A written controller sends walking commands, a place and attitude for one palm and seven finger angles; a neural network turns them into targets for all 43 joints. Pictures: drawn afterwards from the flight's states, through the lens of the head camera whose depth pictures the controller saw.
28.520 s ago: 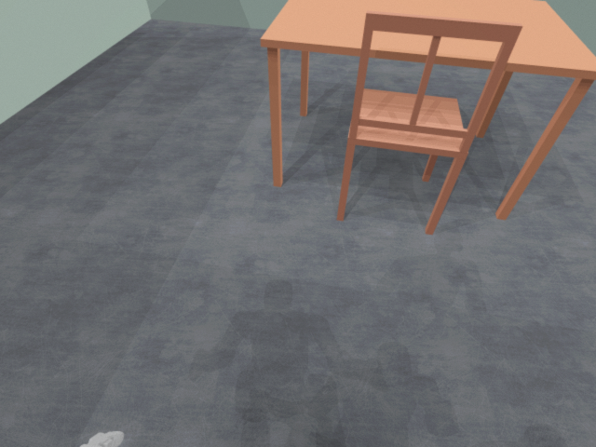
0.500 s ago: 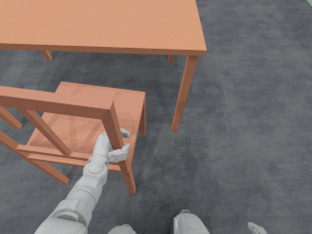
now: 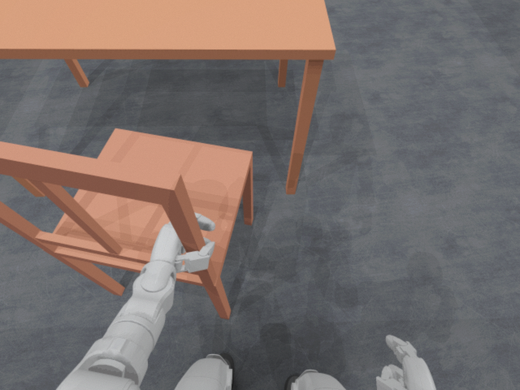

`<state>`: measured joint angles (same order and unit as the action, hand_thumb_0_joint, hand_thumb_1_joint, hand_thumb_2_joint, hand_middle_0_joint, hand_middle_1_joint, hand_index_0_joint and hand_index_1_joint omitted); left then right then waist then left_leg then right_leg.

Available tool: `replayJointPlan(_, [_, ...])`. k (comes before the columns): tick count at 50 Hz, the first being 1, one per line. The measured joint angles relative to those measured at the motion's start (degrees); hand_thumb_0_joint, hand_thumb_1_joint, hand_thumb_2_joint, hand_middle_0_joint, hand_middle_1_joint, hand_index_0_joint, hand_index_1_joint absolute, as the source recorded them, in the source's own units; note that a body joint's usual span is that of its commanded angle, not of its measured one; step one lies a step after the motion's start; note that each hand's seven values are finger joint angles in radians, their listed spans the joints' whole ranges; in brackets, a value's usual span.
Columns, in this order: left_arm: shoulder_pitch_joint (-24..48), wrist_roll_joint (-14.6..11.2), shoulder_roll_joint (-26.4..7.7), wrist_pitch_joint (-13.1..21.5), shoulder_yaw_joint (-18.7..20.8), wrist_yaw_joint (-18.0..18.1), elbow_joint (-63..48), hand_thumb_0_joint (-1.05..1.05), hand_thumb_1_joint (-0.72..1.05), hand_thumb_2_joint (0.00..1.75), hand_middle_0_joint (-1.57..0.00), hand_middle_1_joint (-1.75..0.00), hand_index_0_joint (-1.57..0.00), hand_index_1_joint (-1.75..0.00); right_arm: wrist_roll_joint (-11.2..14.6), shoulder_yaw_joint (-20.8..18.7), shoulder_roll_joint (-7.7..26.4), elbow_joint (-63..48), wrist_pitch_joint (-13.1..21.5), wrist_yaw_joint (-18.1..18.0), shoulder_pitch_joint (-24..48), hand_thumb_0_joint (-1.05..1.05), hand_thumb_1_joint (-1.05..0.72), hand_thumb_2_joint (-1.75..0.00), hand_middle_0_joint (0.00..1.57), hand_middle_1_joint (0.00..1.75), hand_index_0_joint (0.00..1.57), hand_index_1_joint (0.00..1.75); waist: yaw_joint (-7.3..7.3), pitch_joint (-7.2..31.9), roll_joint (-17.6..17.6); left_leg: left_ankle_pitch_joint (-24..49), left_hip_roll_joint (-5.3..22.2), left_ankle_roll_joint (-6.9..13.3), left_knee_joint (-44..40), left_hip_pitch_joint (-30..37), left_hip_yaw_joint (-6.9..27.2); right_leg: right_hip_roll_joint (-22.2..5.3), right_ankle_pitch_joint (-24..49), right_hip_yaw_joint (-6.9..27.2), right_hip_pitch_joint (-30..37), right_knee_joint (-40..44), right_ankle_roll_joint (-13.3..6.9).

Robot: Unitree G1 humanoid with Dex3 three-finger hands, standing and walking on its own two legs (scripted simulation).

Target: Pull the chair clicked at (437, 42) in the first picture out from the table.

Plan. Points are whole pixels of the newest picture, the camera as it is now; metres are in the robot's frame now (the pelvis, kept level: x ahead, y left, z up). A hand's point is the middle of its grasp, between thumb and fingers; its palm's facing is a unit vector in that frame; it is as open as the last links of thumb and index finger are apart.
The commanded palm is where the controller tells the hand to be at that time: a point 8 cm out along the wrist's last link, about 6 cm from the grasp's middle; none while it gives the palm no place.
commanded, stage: step backward, pulling the chair out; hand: left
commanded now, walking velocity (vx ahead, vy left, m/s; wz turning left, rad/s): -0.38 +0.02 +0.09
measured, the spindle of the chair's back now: (84, 220) +0.37 +0.35 -0.06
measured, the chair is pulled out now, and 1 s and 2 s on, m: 0.31 0.63 0.67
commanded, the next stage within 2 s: stop walking, hand still on the chair in 0.56 s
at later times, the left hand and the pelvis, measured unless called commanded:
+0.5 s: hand (208, 340) +0.19 +0.09 -0.07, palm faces -0.08 -0.98 -0.16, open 6.2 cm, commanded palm +0.18 +0.14 -0.07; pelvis -0.14 -0.02 +0.00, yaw +0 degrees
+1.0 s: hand out of the picture +0.01 +0.05 -0.07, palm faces -0.15 -0.98 -0.12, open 6.2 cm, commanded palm +0.00 +0.10 -0.05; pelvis -0.24 -0.03 +0.01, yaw +3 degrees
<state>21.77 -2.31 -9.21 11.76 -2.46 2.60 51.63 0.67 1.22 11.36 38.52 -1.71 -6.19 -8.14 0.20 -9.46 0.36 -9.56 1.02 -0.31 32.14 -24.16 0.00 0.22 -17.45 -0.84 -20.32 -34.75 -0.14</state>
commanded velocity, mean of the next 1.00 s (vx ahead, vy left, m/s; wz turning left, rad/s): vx -0.13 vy -0.01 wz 0.05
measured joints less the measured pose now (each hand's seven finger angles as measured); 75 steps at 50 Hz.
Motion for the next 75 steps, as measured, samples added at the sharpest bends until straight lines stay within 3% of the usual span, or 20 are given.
replayJointPlan(1, [0.3, 0.0, 0.1, 0.3, 0.3, 0.0, 0.5, 0.09, 0.54, 0.8, -0.36, -1.22, -0.49, -1.44, 0.1, 0.1, -0.1, 0.3, 0.1, 0.2, 0.4, 0.01, -0.91, -0.9, 0.21, 0.3, 0.2, 0.3, -0.16, -0.5, -0.8, 0.2, 0.8, -0.4, 0.5, -0.3, 0.2, 0.7, 4.7, -0.4, 0.6, 2.0, -0.2])
replayJointPlan(3, [0.6, -0.2, 0.2, 1.2, 0.8, 0.0, 1.8, 0.09, 0.54, 0.8, -0.37, -1.21, -0.49, -1.44, 0.5, 0.1, -0.1, 0.8, -0.1, 0.3, 1.0, 0.01, -0.91, -0.9, 0.21, 0.3, 0.2, 0.3, 0.73, -1.3, -2.5, -0.4, 2.0, -1.0, 1.6, -1.0, 1.3, 2.1, 6.2, -1.4, 1.1, 3.4, -0.9])
replayJointPlan(6, [0.9, 0.2, 1.2, 1.3, 0.8, 0.3, 3.4, 0.09, 0.54, 0.79, -0.36, -1.21, -0.49, -1.44, 1.3, -0.3, 0.3, 1.9, -0.2, -0.1, 0.4, 0.01, -0.91, -0.9, 0.21, 0.3, 0.2, 0.3, 1.57, -0.1, -2.1, -11.7, -0.5, -1.5, 12.6, -3.6, 3.0, 1.3, 6.4, -1.7, -0.5, 4.0, -1.4])
replayJointPlan(8, [1.0, 0.9, 2.2, 0.9, 0.6, 0.7, 3.9, 0.1, 0.55, 0.78, -0.35, -1.21, -0.49, -1.44, 1.2, -0.4, 1.0, 2.8, 0.1, -0.5, -0.3, 0.01, -0.91, -0.9, 0.21, 0.3, 0.2, 0.3, 1.74, 0.8, -1.4, -14.6, -2.0, -1.5, 15.3, -2.4, 3.0, 0.3, 7.8, -1.5, -1.3, 5.2, -1.2])
replayJointPlan(11, [1.0, 1.6, 3.4, 0.2, -0.9, 1.1, 4.0, 0.1, 0.55, 0.78, -0.33, -1.24, -0.49, -1.44, 1.1, 0.1, 2.8, 3.2, 0.7, -1.3, -2.2, 0.01, -0.91, -0.9, 0.21, 0.3, 0.2, 0.3, 2.59, 2.8, -1.6, -8.9, -1.3, -1.1, 3.3, 4.6, 2.4, -0.6, 9.3, -2.4, -3.3, 5.3, -0.3])
replayJointPlan(13, [2.0, 1.5, 3.1, -0.7, -2.3, 1.1, 3.8, 0.1, 0.55, 0.78, -0.33, -1.26, -0.49, -1.44, 1.0, -0.2, 2.7, 3.6, 0.5, -1.7, -2.5, 0.01, -0.91, -0.9, 0.21, 0.3, 0.2, 0.3, 2.69, 2.4, 0.1, -5.4, -2.8, 0.4, 0.9, 4.6, 1.9, -2.1, 8.7, -1.7, -5.2, 2.8, 0.4])
replayJointPlan(18, [2.2, 0.1, 1.5, -0.4, -2.2, 0.3, 3.7, 0.12, 0.55, 0.79, -0.33, -1.24, -0.49, -1.44, -0.3, -0.2, 0.9, 2.7, 0.9, -0.5, -2.7, 0.01, -0.91, -0.9, 0.21, 0.3, 0.2, 0.3, 1.61, 0.5, 0.6, -2.6, -2.1, 1.2, -1.8, 4.3, 0.5, 0.0, -6.0, 0.9, -6.9, -9.2, 0.0])
replayJointPlan(23, [2.9, 0.1, 1.0, 0.8, -0.5, -0.2, 5.0, 0.12, 0.54, 0.81, -0.35, -1.21, -0.49, -1.44, -0.3, 0.2, -1.1, 2.6, 1.8, 1.2, -3.2, 0.01, -0.91, -0.9, 0.21, 0.3, 0.2, 0.3, 0.77, -1.1, -0.9, 0.5, 0.5, -0.6, -2.5, 3.0, 0.9, 0.4, -2.7, 0.8, 0.3, -0.4, 0.1])
replayJointPlan(25, [3.3, 0.0, 0.7, 0.9, 0.4, -0.5, 5.5, 0.12, 0.53, 0.81, -0.36, -1.2, -0.49, -1.44, 0.0, 0.4, -1.3, 2.8, 1.6, 1.5, -2.8, 0.01, -0.91, -0.9, 0.21, 0.3, 0.2, 0.3, 0.56, -1.7, -2.2, 0.6, 2.0, -1.5, -0.8, 1.6, 1.3, 1.2, 5.8, 0.1, 2.2, 4.7, -0.2])
replayJointPlan(27, [3.1, -0.6, 0.8, 1.4, 1.0, -0.6, 5.9, 0.12, 0.53, 0.81, -0.37, -1.19, -0.49, -1.44, 0.7, 0.3, -0.8, 2.9, 1.1, 1.2, -2.1, 0.01, -0.91, -0.9, 0.21, 0.3, 0.2, 0.3, 1.72, -2.5, -3.9, -2.0, 3.0, -1.9, 1.4, 0.3, 2.4, 2.5, 8.0, -0.9, 2.0, 5.5, -1.0])
replayJointPlan(29, [2.7, -0.7, 1.4, 1.2, 1.3, -0.3, 5.9, 0.12, 0.53, 0.8, -0.36, -1.19, -0.49, -1.44, 1.6, -0.1, -0.2, 3.2, 0.6, 0.8, -1.9, 0.01, -0.91, -0.9, 0.21, 0.3, 0.2, 0.3, 2.15, -1.7, -3.2, -11.2, 0.6, -1.9, 10.9, -2.7, 3.4, 1.6, 8.0, -0.8, 0.2, 5.0, -1.5])
replayJointPlan(32, [1.8, -0.3, 3.2, 0.4, 1.1, 0.3, 5.8, 0.14, 0.54, 0.78, -0.34, -1.2, -0.49, -1.44, 1.5, -0.6, 1.7, 3.9, 0.2, 0.1, -2.0, 0.01, -0.91, -0.9, 0.21, 0.3, 0.2, 0.3, 2.25, 0.0, -1.7, -15.8, -2.5, -2.0, 21.9, -3.6, 3.1, -0.3, 9.6, -0.1, -1.8, 5.7, -1.5])
replayJointPlan(36, [-0.3, 1.0, 5.4, -2.2, -0.9, 1.2, 3.6, 0.15, 0.55, 0.77, -0.31, -1.23, -0.49, -1.44, 1.4, -0.7, 4.0, 3.2, 0.5, -0.9, -3.4, 0.01, -0.91, -0.9, 0.21, 0.3, 0.2, 0.3, 3.37, 2.6, -0.8, -18.0, -2.6, -1.3, 11.7, 4.9, 1.6, -2.5, 11.7, -1.1, -3.5, 6.8, -0.7])
replayJointPlan(38, [-2.1, 1.1, 6.2, -3.7, -2.6, 1.3, 0.7, 0.15, 0.56, 0.77, -0.29, -1.25, -0.49, -1.44, 1.0, -0.9, 5.0, 2.0, 1.0, -1.4, -4.4, 0.01, -0.91, -0.9, 0.21, 0.3, 0.2, 0.3, 3.59, 4.0, -1.0, -15.4, -1.8, -0.1, 0.7, 11.1, 0.8, -2.9, 12.2, -1.8, -5.1, 6.1, -0.2])
replayJointPlan(40, [-3.2, 1.0, 6.0, -4.9, -4.5, 0.8, -2.0, 0.14, 0.57, 0.77, -0.29, -1.28, -0.49, -1.44, 0.5, -1.1, 4.7, 1.3, 1.2, -1.9, -4.5, 0.01, -0.91, -0.9, 0.2, 0.3, 0.2, 0.3, 2.99, 3.2, 0.5, -8.5, -3.1, 0.6, -3.5, 12.6, -0.1, -4.1, 9.3, -0.7, -6.3, 3.5, 0.4])
replayJointPlan(44, [-8.3, 0.3, 5.7, -4.7, -6.9, -0.5, -4.5, 0.17, 0.57, 0.77, -0.29, -1.26, -0.49, -1.44, 0.6, -0.6, 3.0, -0.3, 0.3, -1.3, -5.6, 0.01, -0.91, -0.9, 0.2, 0.29, 0.19, 0.29, 1.57, 2.9, -0.5, -7.8, -2.5, 0.6, -4.3, 14.2, -0.7, -2.5, -0.9, -1.0, -4.2, -2.6, 0.9])
replayJointPlan(47, [-11.8, 0.8, 5.6, -4.7, -8.4, -1.2, -6.3, 0.17, 0.56, 0.77, -0.3, -1.25, -0.49, -1.44, 0.8, 0.4, 1.0, 0.2, -0.2, 0.1, -6.4, 0.01, -0.91, -0.9, 0.2, 0.29, 0.2, 0.3, 0.49, 3.8, -1.1, -8.7, -1.9, -0.1, -2.9, 14.6, -0.4, -1.3, 7.0, -1.3, 1.3, 4.1, -0.5])
replayJointPlan(52, [-16.9, 0.9, 6.7, -3.7, -9.5, -0.6, -7.1, 0.17, 0.56, 0.78, -0.3, -1.24, -0.49, -1.44, 0.8, 1.7, -0.8, 1.1, 0.1, 0.5, -5.9, 0.01, -0.91, -0.9, 0.21, 0.3, 0.2, 0.3, 0.93, 6.1, -2.6, -10.2, -1.1, 0.3, -2.6, 14.9, -0.2, -0.5, 7.2, -1.7, 1.8, 4.8, -2.3])
replayJointPlan(62, [-24.5, 2.3, 7.8, -3.5, -12.7, 1.2, -10.8, 0.15, 0.56, 0.77, -0.28, -1.28, -0.49, -1.44, -0.1, 1.9, 0.3, 1.0, 1.7, -0.5, -7.1, 0.01, -0.91, -0.9, 0.21, 0.3, 0.2, 0.3, 0.87, 10.4, -2.6, -7.7, -1.5, -0.1, -5.7, 15.5, -0.7, -0.8, 7.7, -1.2, 1.6, 6.0, -1.6])
replayJointPlan(75, [-27.9, 3.1, 7.3, -3.5, -15.7, 2.2, -15.0, 0.15, 0.57, 0.77, -0.26, -1.33, -0.49, -1.44, 0.2, 1.5, 1.1, -0.4, 1.5, -0.8, -5.4, 0.01, -0.91, -0.9, 0.2, 0.3, 0.2, 0.3, 0.86, 10.3, -2.0, -7.6, -1.9, 0.3, -7.6, 16.4, -0.4, -1.3, 7.4, -1.5, 2.4, 7.2, -1.0])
